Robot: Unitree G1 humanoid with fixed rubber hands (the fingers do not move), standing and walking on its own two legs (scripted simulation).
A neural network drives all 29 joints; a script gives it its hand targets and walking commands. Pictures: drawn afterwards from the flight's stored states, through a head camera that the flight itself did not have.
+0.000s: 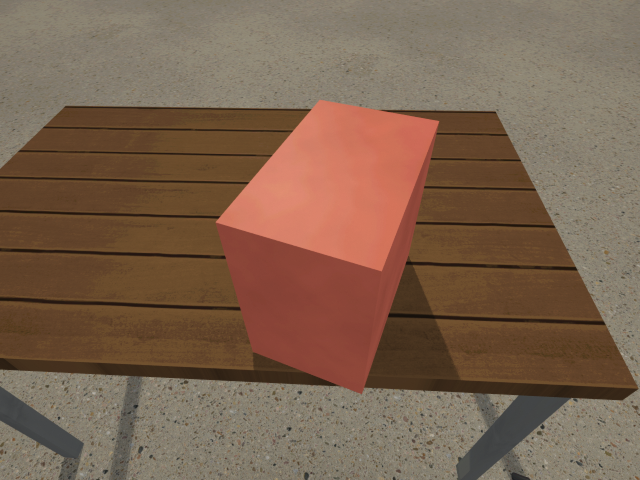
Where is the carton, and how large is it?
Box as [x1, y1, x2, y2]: [215, 100, 438, 393]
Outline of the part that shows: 319,100 215,222 252,350 267,357 361,393 408,254 438,121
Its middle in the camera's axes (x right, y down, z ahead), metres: +0.03 +0.00 +0.55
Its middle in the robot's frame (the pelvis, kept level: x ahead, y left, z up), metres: +0.43 -0.01 +0.07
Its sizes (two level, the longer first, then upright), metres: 0.277 0.172 0.269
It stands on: a table, 0.70 m high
